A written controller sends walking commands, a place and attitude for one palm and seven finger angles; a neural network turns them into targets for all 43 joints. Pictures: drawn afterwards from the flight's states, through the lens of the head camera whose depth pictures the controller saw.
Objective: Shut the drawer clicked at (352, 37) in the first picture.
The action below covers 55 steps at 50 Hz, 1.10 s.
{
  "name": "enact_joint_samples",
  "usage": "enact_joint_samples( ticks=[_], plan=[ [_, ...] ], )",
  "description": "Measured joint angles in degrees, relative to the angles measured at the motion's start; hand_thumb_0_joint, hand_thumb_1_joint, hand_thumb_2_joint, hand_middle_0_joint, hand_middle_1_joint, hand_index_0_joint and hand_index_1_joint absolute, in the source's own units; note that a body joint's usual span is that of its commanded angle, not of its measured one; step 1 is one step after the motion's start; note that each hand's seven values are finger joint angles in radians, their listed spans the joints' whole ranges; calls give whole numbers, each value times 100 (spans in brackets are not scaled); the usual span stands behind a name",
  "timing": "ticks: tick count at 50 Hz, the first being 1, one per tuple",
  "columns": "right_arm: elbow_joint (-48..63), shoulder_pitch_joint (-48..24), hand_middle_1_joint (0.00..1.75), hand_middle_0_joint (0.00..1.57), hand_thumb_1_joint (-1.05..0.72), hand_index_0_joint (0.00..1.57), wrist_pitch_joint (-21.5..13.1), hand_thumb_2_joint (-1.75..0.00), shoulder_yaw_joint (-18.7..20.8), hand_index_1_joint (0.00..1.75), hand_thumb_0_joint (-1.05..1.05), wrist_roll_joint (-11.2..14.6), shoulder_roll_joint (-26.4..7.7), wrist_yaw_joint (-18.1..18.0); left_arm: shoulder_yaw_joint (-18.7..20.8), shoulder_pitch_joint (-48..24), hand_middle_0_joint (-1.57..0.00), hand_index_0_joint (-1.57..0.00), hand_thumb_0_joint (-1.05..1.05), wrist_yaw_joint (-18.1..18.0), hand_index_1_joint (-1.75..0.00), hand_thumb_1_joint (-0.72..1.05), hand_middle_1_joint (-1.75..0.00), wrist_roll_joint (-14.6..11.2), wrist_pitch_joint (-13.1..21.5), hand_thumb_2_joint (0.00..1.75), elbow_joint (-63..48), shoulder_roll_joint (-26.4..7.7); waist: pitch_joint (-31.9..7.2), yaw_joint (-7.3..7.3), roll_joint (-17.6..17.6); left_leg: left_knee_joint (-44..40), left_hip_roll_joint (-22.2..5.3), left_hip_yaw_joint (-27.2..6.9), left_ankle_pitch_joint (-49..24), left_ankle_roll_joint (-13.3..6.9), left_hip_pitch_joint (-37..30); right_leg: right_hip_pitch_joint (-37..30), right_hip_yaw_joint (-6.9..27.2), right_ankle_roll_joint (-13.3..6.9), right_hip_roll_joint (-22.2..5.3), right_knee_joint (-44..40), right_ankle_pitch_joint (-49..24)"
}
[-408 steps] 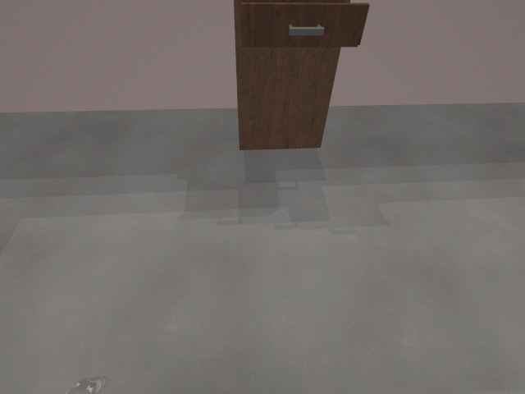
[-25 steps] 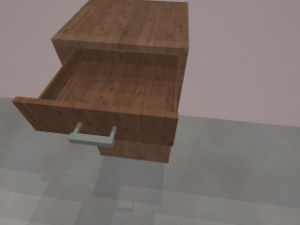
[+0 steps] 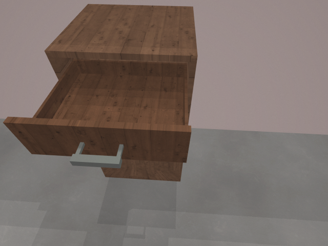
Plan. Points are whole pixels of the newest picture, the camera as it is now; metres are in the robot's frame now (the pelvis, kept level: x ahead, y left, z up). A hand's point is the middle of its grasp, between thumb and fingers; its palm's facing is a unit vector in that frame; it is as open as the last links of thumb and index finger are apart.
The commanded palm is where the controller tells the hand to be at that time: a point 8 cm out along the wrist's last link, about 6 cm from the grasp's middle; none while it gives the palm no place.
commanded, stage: look again from close up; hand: left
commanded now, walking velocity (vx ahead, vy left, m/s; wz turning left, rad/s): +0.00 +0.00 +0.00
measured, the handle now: (98, 154) +0.32 +0.19 +0.05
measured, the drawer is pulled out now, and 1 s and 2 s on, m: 0.29 0.29 0.29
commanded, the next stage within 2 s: raise the hand and make a fist in 0.18 s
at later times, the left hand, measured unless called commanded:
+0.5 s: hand (93, 214) +0.19 +0.17 +0.01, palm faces +0.21 -0.97 -0.10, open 6.9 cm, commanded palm +0.09 +0.22 -0.03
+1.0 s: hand (107, 228) +0.16 +0.13 +0.02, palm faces -0.16 -0.98 -0.08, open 4.4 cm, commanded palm +0.11 +0.21 +0.04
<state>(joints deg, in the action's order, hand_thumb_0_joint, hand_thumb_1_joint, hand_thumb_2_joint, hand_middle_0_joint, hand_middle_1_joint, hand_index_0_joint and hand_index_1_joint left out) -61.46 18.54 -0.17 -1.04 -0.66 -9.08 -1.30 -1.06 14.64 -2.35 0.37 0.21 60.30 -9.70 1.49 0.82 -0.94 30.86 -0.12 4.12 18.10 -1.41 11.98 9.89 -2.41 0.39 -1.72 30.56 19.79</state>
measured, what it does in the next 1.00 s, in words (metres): shifts its weight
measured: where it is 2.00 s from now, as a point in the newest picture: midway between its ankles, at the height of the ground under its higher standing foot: outside the picture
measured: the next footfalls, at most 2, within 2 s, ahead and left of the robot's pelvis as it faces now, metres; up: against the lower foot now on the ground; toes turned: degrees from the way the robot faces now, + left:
none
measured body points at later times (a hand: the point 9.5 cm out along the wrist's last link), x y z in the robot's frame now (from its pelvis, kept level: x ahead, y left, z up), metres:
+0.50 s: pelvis -0.01 -0.01 -0.01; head -0.02 -0.02 +0.44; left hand +0.17 +0.22 +0.02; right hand +0.13 -0.26 -0.11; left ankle -0.01 +0.10 -0.73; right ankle -0.04 -0.12 -0.73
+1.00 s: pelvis -0.05 -0.05 -0.04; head -0.03 -0.06 +0.41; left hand +0.16 +0.18 +0.03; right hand +0.14 -0.26 -0.12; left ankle -0.02 +0.10 -0.73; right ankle -0.04 -0.12 -0.73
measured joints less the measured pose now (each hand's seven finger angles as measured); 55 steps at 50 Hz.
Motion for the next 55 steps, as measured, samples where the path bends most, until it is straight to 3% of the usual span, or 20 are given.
enact_joint_samples(
  ticks=[15, 16, 17, 19, 21, 23, 27, 29, 31, 34, 38, 42, 45, 49, 52, 55],
  plan=[
    [-132, -242, 30, 20, -92, 20, -40, -90, -2, 30, 1, 16, 2, -21, 12, 97, -20, -20, 1, -39, -30, 91, -30, 12, 19, 90, 117, 48, 51, -96, 96, -214, 64, 1, -111, -11, -83, -62, -3, 40, -57, -143, -46],
    [88, -171, 30, 21, -92, 20, -99, -90, 10, 30, 2, 75, -30, -35, 137, 401, -20, -20, 1, -50, -30, 91, -30, -190, -355, 90, -791, 57, 47, -86, 106, -156, 47, -21, -88, -5, -14, -18, -25, 33, -41, -133, -56],
    [315, -60, 30, 21, -92, 20, -366, -90, 2, 30, 2, 117, -52, -108, 239, 773, -21, -21, 2, -91, -30, 92, -30, -317, -481, 90, -1905, 21, 42, -139, 162, -190, 60, 0, -97, 0, -20, 44, -2, -4, -53, -55, -55],
    [569, 50, 30, 21, -92, 20, -964, -90, 46, 30, 2, 185, -109, -224, 268, 1268, -22, -22, 2, -343, -31, 93, -31, -491, -205, 90, -3586, -94, -132, -177, 251, -277, 122, 22, -161, 24, 13, 217, 1, -69, -122, 162, -12],
    [903, 13, 30, 21, -92, 20, -1294, -90, 133, 30, 2, 239, -217, -225, 269, 1349, -23, -23, 3, -445, -33, 93, -33, -677, -66, 90, -4751, -126, -283, -93, 225, -188, 181, -44, -173, 25, 131, 282, -61, -44, -188, 249, 96],
    [1258, -161, 30, 21, -92, 20, -1487, -90, 228, 30, 2, 202, -364, -197, 318, 1183, -25, -25, 2, -320, -35, 93, -35, -755, 282, 90, -5445, -49, -434, 8, 67, 84, 145, -130, -102, 25, 390, 427, -147, -2, -162, 340, 146],
    [1977, -670, 30, 20, -91, 20, -1507, -90, 345, 30, 2, 144, -460, -47, 508, 1022, -30, -29, 1, 458, -41, 93, -42, -1014, 1495, 90, -5894, 133, -814, 81, 7, 733, 5, -122, 87, 96, 1157, 1198, -129, -91, -59, 943, 262],
    [2319, -902, 30, 20, -91, 20, -1454, -90, 398, 30, 1, 171, -436, 39, 616, 1111, -34, -32, 1, 1092, -44, 92, -45, -1149, 2123, 90, -5729, 164, -856, 38, 130, 1102, -66, -108, 199, 153, 1530, 1600, -107, -159, -8, 1346, 390],
    [2673, -1047, 30, 20, -91, 20, -1414, -90, 426, 30, 1, 197, -457, 87, 683, 1309, -37, -36, 1, 1677, -48, 92, -49, -1212, 2528, 90, -5545, 88, -830, -28, 253, 1466, -127, -142, 305, 204, 1877, 1942, -133, -226, 34, 1714, 513],
    [3105, -1112, 30, 20, -91, 20, -1393, -90, 465, 30, 1, 220, -538, 58, 791, 1726, -43, -42, 1, 2087, -54, 91, -55, -1230, 2665, 90, -5548, -147, -783, -172, 360, 1951, -193, -256, 447, 272, 2321, 2335, -236, -319, 82, 2163, 677],
    [3268, -1035, 30, 20, -91, 20, -1443, -90, 449, 30, 1, 250, -602, -88, 1031, 2043, -52, -51, 2, 1941, -63, 90, -64, -1475, 2778, 90, -6010, -310, -733, -349, 234, 2415, -247, -522, 593, 328, 2637, 2480, -487, -406, 137, 2454, 819],
    [3031, -922, 30, 20, -91, 20, -1554, -90, 214, 30, 1, 310, -551, -193, 1104, 1601, -59, -59, 2, 1928, -72, 90, -73, -1749, 3069, 90, -6391, -303, -727, -404, -3, 2660, -267, -722, 672, 318, 2755, 2466, -673, -434, 174, 2553, 877],
    [2844, -824, 30, 20, -91, 20, -1556, -90, -14, 30, 1, 361, -434, -223, 964, 975, -65, -65, 2, 2261, -78, 90, -79, -1749, 2816, 90, -6310, -402, -689, -318, -122, 2633, -282, -732, 653, 277, 2720, 2428, -679, -430, 196, 2506, 841],
    [2767, -575, 30, 21, -90, 20, -1423, -90, -171, 30, 1, 412, -273, -259, 844, 524, -73, -73, 2, 2581, -87, 90, -88, -1649, 1730, 90, -6046, -644, -675, -67, -165, 2273, -287, -543, 528, 274, 2464, 2305, -495, -389, 196, 2272, 719],
    [2767, -327, 30, 21, -90, 20, -1322, -90, -103, 30, 2, 419, -224, -293, 1051, 763, -79, -79, 2, 2327, -94, 90, -94, -1785, 1112, 90, -6175, -608, -696, 112, -146, 1916, -281, -362, 443, 308, 2163, 2122, -320, -355, 189, 2028, 636],
    [2705, -85, 30, 21, -90, 20, -1326, -90, 74, 30, 2, 407, -255, -289, 1357, 1243, -85, -85, 2, 1877, -100, 90, -101, -1882, 1107, 90, -6624, -448, -721, 118, -89, 1654, -270, -245, 417, 308, 1898, 1916, -208, -315, 185, 1810, 594]
  ],
)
